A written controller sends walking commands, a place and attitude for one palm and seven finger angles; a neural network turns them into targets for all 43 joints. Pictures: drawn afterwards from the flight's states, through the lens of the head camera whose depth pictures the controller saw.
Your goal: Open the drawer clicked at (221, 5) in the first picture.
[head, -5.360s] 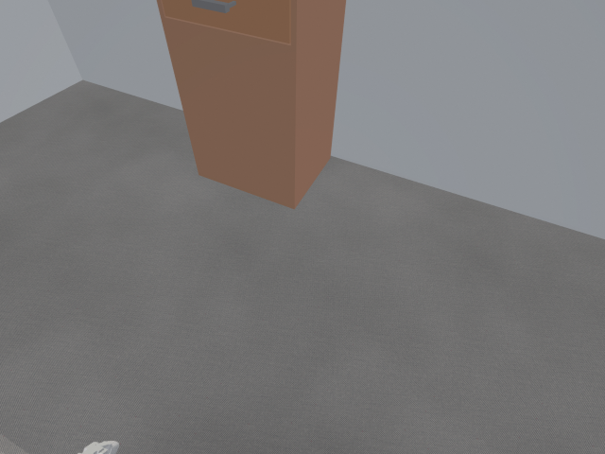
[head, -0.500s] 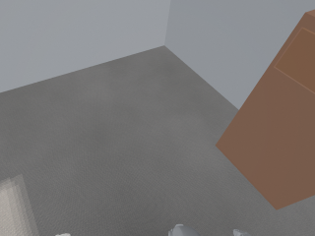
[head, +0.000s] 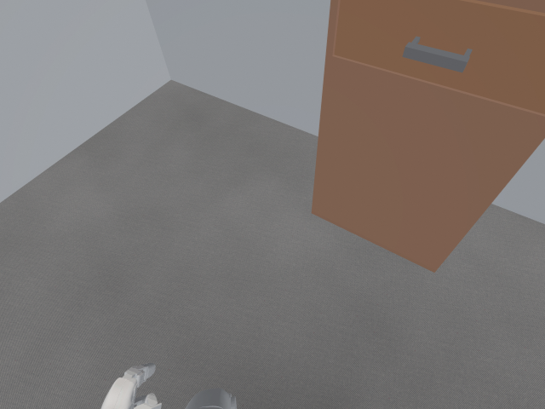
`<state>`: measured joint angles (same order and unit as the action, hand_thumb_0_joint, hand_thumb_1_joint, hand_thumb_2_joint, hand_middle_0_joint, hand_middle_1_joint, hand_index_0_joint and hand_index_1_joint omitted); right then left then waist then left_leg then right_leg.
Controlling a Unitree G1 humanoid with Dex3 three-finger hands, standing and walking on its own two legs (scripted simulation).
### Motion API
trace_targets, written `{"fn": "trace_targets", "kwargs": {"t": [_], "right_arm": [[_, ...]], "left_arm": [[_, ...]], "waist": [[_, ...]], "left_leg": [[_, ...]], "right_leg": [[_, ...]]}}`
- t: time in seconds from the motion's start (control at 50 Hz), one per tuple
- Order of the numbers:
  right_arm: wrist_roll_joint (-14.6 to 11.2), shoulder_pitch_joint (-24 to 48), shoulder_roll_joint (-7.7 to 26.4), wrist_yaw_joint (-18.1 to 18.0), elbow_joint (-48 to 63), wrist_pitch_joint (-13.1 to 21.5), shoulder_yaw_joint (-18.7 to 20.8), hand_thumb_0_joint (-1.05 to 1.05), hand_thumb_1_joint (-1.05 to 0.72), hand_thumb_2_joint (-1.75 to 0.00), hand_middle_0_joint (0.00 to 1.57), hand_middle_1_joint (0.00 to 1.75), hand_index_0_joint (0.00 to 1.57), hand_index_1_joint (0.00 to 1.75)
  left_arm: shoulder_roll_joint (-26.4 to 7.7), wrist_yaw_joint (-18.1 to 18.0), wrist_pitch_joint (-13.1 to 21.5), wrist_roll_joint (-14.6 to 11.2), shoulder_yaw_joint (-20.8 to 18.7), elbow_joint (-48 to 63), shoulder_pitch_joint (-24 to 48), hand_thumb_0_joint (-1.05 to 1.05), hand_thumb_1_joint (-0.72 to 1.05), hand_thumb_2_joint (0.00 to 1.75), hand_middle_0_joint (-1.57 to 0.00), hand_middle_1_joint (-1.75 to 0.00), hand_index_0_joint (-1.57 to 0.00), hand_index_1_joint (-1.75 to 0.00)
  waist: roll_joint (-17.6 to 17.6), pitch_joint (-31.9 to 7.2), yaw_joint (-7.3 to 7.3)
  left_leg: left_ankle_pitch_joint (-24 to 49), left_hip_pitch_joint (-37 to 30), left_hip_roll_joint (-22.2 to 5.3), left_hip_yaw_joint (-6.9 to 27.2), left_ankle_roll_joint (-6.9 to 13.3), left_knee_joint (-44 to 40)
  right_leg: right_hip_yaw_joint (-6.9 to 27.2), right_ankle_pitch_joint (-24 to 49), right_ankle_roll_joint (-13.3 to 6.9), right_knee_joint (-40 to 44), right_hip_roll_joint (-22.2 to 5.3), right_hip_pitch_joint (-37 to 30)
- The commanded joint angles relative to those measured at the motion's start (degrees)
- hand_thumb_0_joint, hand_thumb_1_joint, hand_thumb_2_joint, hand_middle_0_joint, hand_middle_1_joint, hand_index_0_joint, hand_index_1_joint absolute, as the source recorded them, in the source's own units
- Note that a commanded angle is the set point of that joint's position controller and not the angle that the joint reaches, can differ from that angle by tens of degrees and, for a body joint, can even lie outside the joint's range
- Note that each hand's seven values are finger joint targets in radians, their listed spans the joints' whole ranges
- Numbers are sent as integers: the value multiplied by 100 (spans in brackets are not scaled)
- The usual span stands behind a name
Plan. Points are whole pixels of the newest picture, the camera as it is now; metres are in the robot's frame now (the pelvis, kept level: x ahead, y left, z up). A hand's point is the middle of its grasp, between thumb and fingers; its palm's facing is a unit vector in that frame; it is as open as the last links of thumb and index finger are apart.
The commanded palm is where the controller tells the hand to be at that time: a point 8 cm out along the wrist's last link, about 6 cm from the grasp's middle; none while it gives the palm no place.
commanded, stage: turn to face it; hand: left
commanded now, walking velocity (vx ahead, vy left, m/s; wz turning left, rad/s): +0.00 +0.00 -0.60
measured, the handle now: (438, 51) +0.78 -0.34 +0.09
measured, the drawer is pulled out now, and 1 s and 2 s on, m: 0.00 0.00 0.00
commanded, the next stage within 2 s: take the last steps up to it in 0.68 s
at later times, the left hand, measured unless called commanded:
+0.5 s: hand out of the picture +0.12 +0.23 -0.16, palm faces -0.22 -0.95 -0.22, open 7.4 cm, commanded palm none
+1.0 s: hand out of the picture +0.14 +0.12 -0.14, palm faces -0.43 -0.87 -0.22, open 7.3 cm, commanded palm none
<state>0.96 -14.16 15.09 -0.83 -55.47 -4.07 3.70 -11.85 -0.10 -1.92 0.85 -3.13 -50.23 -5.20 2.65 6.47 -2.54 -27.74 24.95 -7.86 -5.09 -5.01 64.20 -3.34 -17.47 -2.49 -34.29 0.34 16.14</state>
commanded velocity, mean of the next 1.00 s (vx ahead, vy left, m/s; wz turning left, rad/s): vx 0.07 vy -0.01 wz -0.37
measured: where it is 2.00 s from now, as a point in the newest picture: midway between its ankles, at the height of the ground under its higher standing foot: (341, 397)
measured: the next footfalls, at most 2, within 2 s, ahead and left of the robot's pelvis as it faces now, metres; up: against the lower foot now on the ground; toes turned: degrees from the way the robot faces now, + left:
left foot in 0.34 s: +0.07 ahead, +0.13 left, +0.00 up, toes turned -9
right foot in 0.74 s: -0.04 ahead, -0.11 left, +0.00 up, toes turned -30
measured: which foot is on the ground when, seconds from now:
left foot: up 0.00-0.32, down 0.34-0.76, up 0.78-1.00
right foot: down 0.00-0.34, up 0.36-0.72, down 0.74-1.00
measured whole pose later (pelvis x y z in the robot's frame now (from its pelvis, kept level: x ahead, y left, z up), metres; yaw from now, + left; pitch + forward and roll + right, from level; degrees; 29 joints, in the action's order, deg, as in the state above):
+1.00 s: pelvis -0.02 -0.01 +0.01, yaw -27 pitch +0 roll +0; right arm 2.1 -16.2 13.4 0.5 -58.8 -2.6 3.4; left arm -9.1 -0.3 0.3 1.3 -2.5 -56.2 -10.8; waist 2.0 1.4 -1.8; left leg -21.4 25.1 -6.5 -4.7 -4.5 56.5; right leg -3.8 -14.7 -2.6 -24.9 0.4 10.3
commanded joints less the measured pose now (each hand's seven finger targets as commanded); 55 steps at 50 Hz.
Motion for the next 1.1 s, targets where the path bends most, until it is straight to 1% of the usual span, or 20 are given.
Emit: {"fn": "trace_targets", "kwargs": {"t": [0.0,0.2,0.24,0.28,0.3,0.32,0.34,0.38,0.44,0.62,0.68,0.7,0.72,0.74,0.76,0.78,0.82,0.84,0.98,1.08], "right_arm": [[19,77,405,-24,549,167,92,0,-90,-90,20,30,20,30],[-57,646,359,-42,903,273,61,0,-90,-90,20,30,20,30],[-85,414,347,-73,880,315,52,0,-90,-90,20,30,20,30],[-100,-78,409,-122,721,381,56,0,-90,-90,20,30,20,30],[-59,-181,791,-144,724,441,102,0,-90,-90,20,30,20,30],[-18,-14,1249,-109,880,398,186,0,-90,-90,20,30,20,30],[27,127,1232,-118,938,391,166,0,-90,-90,20,30,20,30],[51,641,812,-129,1052,421,57,0,-90,-90,20,30,20,30],[35,564,641,-124,992,453,41,0,-90,-90,20,30,20,30],[54,-160,869,-43,452,388,205,0,-90,-90,20,30,20,30],[23,-76,877,-23,368,368,221,0,-90,-90,20,30,20,30],[-15,-118,740,-2,367,366,209,0,-90,-90,20,30,20,30],[-45,-195,296,32,488,343,109,0,-90,-90,20,30,20,30],[-46,217,151,-2,662,270,20,0,-90,-90,20,30,20,30],[-35,373,181,-67,595,192,4,0,-90,-90,20,30,20,30],[-19,359,221,-67,496,171,24,0,-90,-90,20,30,20,30],[50,27,262,12,209,207,40,0,-90,-90,20,30,20,30],[82,-61,242,39,151,227,43,0,-90,-90,20,30,20,30],[99,318,114,139,211,378,49,0,-90,-90,20,30,20,30],[50,175,-19,136,169,516,-1,0,-90,-90,20,30,20,30]], "left_arm": [[-1240,-71,94,-2,-284,354,-138,0,90,90,-20,-30,-20,-30],[-1401,-33,45,41,-366,339,-438,0,90,90,-20,-30,-20,-30],[-1397,-46,21,38,-386,370,-314,0,90,90,-20,-30,-20,-30],[-1280,-43,-20,-22,-358,395,-121,0,90,90,-20,-30,-20,-30],[-960,-18,-46,-76,-303,484,-261,0,90,90,-20,-30,-20,-30],[-726,58,-38,-75,-258,531,-447,0,90,90,-20,-30,-20,-30],[-925,58,-71,28,-307,476,-419,0,90,90,-20,-30,-20,-30],[-960,140,-99,59,-405,301,-483,0,90,90,-20,-30,-20,-30],[-739,192,-139,31,-333,189,-586,0,90,90,-20,-30,-20,-30],[-432,141,-83,9,-133,200,-176,0,90,90,-20,-30,-20,-30],[-485,98,27,3,-143,18,-648,0,90,90,-20,-30,-20,-30],[-723,66,83,27,-185,-95,-956,0,90,90,-20,-30,-20,-30],[-1343,-19,176,82,-279,-175,-1117,0,90,90,-20,-30,-20,-30],[-1559,-63,165,8,-278,-233,-1345,0,90,90,-20,-30,-20,-30],[-1412,-112,178,4,-308,-273,-1301,0,90,90,-20,-30,-20,-30],[-1275,-115,159,14,-280,-270,-1024,0,90,90,-20,-30,-20,-30],[-950,-104,153,0,-205,-186,-529,0,90,90,-20,-30,-20,-30],[-879,-93,189,10,-179,-161,-476,0,90,90,-20,-30,-20,-30],[-869,-44,359,48,-187,-515,-1038,0,90,90,-20,-30,-20,-30],[-904,-31,382,46,-180,-713,-1079,0,90,90,-20,-30,-20,-30]], "waist": [[-1040,-780,176],[-1177,-946,366],[-1187,-1041,247],[-1026,-1140,-6],[73,-1256,-24],[1556,-1068,104],[1336,-913,40],[679,-509,328],[663,-586,307],[1041,-752,-35],[840,-942,237],[320,-1058,361],[-1351,-1101,425],[-1601,-1106,612],[-1826,-1113,619],[-1730,-842,510],[-1187,-708,250],[-1247,-632,217],[-972,-325,442],[-972,-307,349]], "left_leg": [[544,527,50,316,-116,-6],[312,-90,519,353,-6,-1822],[440,-547,595,360,61,-2580],[1322,-1696,547,345,154,-4003],[1295,-2454,-386,1295,459,-4740],[1896,-2494,-1731,2489,962,-5047],[1870,-1870,-2086,2597,1296,-5058],[2096,-1294,-1353,1505,1177,-4944],[3004,-1591,-951,559,1126,-4689],[3801,-2018,-1236,215,1266,-4217],[3622,-1688,-1070,-77,907,-3561],[2928,-1244,-863,-306,598,-2990],[827,228,-262,-701,202,-1899],[-856,582,55,-140,114,-1070],[-755,553,65,346,178,-651],[-459,742,104,430,175,-225],[353,753,7,339,99,-66],[530,656,13,234,62,-147],[622,649,89,44,84,-1298],[613,-222,264,-84,236,-2589]], "right_leg": [[1446,2520,-658,1425,-1313,-573],[2474,2324,-811,1274,-1144,-589],[2645,2512,-708,1071,-1092,-485],[2535,2134,-324,621,-764,139],[2025,962,12,-101,-129,998],[1000,-1414,371,-1428,421,1811],[850,-1667,512,-2521,142,1771],[730,-964,579,-3421,-27,1617],[460,-584,677,-3446,-162,1576],[-190,-963,574,-1058,-207,691],[-315,223,436,578,-109,-336],[-3,973,339,1264,-377,-1042],[1583,2560,-111,1626,-1732,-2043],[2030,3762,-668,1444,-2434,-1619],[2059,3451,-819,1544,-2203,-1182],[1990,2530,-862,1695,-2013,-1087],[1320,1185,-619,1853,-1529,-976],[1185,861,-559,1934,-1426,-810],[1596,-554,-817,2362,-1478,-892],[1596,-417,-802,2166,-1441,-651]]}}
